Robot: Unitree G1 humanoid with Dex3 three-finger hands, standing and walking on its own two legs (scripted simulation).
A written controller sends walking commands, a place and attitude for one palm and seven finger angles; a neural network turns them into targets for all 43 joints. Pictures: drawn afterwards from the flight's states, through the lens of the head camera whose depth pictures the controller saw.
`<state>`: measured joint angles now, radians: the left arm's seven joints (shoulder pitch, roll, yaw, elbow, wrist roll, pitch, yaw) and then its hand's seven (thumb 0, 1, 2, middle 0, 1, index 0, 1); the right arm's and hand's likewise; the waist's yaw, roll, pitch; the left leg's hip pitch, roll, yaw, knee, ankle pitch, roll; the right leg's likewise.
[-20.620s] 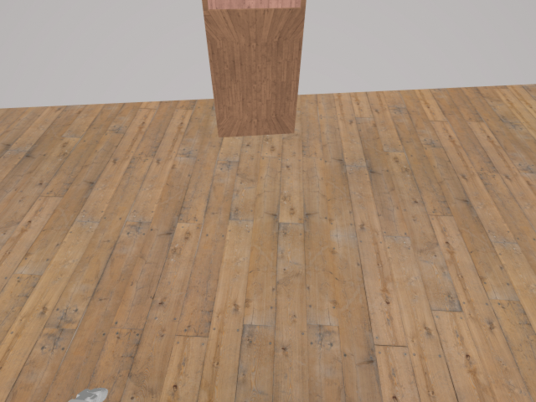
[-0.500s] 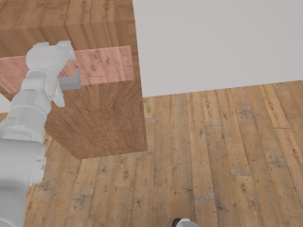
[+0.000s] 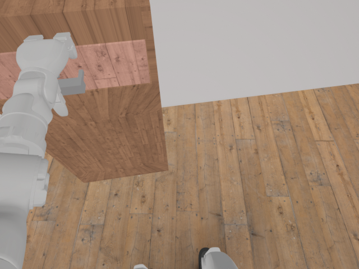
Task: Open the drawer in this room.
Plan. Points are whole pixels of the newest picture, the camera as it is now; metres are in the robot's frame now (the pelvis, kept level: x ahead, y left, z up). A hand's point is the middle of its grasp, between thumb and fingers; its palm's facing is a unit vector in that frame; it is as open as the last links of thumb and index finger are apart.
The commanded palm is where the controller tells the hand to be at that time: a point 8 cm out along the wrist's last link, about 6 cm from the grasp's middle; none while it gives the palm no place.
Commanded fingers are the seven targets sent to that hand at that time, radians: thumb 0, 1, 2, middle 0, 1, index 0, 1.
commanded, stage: lower the fingers behind the handle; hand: left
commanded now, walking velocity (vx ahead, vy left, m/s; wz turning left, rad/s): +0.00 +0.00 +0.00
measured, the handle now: (62, 81) +0.57 +0.25 +0.05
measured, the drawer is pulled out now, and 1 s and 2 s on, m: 0.00 0.00 0.00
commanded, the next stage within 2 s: close the thumb around the handle in 0.90 s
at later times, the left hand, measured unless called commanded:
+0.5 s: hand (61, 99) +0.52 +0.25 +0.04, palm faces -0.07 +0.00 -1.00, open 13.8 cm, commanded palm +0.52 +0.25 +0.09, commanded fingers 0.00 -0.50 0.30 -0.30 -1.20 -0.30 -1.20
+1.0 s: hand (62, 98) +0.52 +0.25 +0.04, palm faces -0.06 -0.01 -1.00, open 13.7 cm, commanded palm +0.51 +0.25 +0.09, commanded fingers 0.00 -0.44 0.32 -0.30 -1.21 -0.30 -1.21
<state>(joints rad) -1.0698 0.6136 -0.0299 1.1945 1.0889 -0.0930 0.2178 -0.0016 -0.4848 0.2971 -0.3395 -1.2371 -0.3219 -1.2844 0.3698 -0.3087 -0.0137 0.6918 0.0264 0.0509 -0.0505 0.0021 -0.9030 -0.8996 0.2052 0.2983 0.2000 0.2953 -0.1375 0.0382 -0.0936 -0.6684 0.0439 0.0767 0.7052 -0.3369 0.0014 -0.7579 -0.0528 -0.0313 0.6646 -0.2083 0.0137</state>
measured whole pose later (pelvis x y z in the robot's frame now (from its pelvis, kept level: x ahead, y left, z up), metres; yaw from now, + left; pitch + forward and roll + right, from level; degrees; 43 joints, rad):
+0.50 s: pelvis +0.00 +0.01 -0.02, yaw +0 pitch +22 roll +0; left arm -1.01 0.65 0.01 1.17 1.10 -0.18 0.23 0.00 -0.48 0.30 -0.32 -1.22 -0.31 -1.24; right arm 0.41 -0.30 -0.03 0.70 -0.01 0.03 -0.04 0.00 -0.90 -0.90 0.21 0.30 0.20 0.30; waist -0.15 0.04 -0.10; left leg -0.84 0.04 0.06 0.84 -0.39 0.01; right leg -0.91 -0.06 -0.04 0.77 -0.24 0.02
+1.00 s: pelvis +0.02 +0.01 -0.01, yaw +1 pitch +20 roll -1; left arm -0.93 0.56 -0.01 1.15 1.10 -0.13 0.29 0.00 -0.48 0.30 -0.33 -1.22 -0.34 -1.21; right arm 0.35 -0.28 -0.04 0.71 -0.02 0.06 -0.01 0.00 -0.90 -0.90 0.21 0.30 0.20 0.30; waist -0.12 0.05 -0.12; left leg -0.73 0.04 0.05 0.78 -0.40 0.01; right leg -0.80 -0.06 -0.05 0.71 -0.26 0.03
